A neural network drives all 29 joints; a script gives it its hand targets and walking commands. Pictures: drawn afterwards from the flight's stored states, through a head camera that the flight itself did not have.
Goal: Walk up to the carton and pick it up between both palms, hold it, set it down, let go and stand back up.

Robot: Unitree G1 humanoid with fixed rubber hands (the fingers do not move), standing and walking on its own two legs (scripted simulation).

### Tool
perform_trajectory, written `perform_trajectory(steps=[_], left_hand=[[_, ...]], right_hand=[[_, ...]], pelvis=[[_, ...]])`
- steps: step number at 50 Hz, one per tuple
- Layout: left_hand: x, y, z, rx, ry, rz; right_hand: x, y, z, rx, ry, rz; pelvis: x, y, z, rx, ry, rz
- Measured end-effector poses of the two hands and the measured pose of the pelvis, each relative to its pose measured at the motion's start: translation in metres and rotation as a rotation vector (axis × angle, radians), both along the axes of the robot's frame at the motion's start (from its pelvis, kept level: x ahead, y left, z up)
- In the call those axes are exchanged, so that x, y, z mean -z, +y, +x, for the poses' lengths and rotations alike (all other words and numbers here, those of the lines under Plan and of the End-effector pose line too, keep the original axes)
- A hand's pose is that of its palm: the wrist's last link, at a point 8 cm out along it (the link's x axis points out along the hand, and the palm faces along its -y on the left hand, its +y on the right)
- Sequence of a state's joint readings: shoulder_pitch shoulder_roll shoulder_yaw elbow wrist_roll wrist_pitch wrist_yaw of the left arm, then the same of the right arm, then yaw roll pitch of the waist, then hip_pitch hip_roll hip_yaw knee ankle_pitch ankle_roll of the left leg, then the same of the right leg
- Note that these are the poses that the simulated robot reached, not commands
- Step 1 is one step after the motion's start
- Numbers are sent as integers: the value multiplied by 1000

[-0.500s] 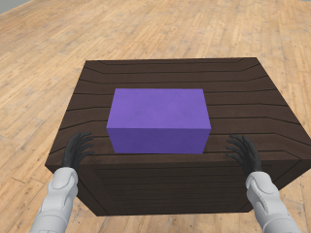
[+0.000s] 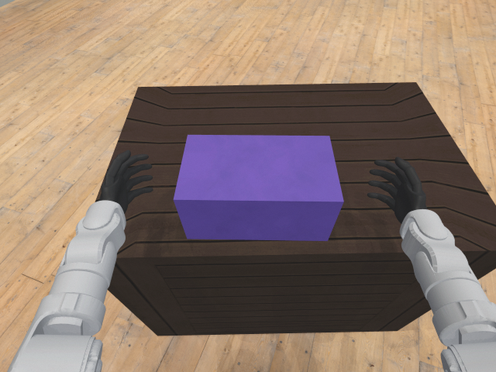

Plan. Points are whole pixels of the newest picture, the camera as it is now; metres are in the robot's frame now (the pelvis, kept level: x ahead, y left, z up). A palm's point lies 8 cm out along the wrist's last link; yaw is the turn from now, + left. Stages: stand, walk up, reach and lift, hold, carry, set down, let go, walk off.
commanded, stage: reach and lift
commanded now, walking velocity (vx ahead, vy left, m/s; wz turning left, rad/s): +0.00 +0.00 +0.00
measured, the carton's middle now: (257, 187) +0.47 +0.03 -0.02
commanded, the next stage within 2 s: none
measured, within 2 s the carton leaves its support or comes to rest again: neither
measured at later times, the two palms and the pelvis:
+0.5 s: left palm (115, 152) +0.43 +0.27 +0.12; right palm (406, 154) +0.45 -0.22 +0.11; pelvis +0.01 +0.00 +0.00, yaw +0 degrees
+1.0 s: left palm (126, 166) +0.43 +0.27 +0.07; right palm (385, 163) +0.47 -0.20 +0.08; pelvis +0.00 +0.00 -0.01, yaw +0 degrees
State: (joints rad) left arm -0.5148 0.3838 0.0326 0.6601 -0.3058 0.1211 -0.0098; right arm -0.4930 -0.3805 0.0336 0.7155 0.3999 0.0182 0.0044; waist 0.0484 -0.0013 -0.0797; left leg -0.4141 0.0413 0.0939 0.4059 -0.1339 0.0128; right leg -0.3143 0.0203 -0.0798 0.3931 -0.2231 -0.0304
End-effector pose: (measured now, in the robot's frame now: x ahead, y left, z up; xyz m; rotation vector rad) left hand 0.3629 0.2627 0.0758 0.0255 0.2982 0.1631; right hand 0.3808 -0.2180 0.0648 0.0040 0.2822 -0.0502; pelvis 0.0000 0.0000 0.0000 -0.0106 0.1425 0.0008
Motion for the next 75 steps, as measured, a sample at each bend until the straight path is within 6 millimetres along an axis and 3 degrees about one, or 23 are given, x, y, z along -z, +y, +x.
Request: perform_trajectory(steps=[23, 39, 43, 46, 55, 60, 66, 75], left_hand=[[-38, 7, 60, -20, 2, 21], [-68, 8, 93, -40, -14, 20], [-58, 7, 93, -35, -12, 25], [-38, 7, 87, -28, 1, 31], [50, 4, 54, -45, 83, 43], [77, -1, 54, -56, 66, 42], [81, -14, 69, -34, -2, 29], [69, -26, 79, -6, -16, 22]], right_hand=[[-42, 1, 68, 4, -15, -12], [-71, 8, 100, 17, -16, -26], [-64, 11, 100, 17, -10, -44], [-48, 15, 96, 11, 4, -57], [39, 32, 71, -5, 97, -32], [71, 37, 65, 2, 99, -26], [78, 32, 69, 20, 44, -33], [59, 17, 73, 38, 6, -30]], pelvis=[[2, 0, 9, 4, 104, -7], [5, -2, 7, 2, 158, -12], [6, -2, 6, 1, 161, -13], [7, -2, 5, -1, 165, -14], [17, -2, -3, -10, 257, -22], [29, -2, -10, -10, 340, -32], [43, -1, -17, -1, 395, -38], [49, 4, -21, 24, 388, -26]])
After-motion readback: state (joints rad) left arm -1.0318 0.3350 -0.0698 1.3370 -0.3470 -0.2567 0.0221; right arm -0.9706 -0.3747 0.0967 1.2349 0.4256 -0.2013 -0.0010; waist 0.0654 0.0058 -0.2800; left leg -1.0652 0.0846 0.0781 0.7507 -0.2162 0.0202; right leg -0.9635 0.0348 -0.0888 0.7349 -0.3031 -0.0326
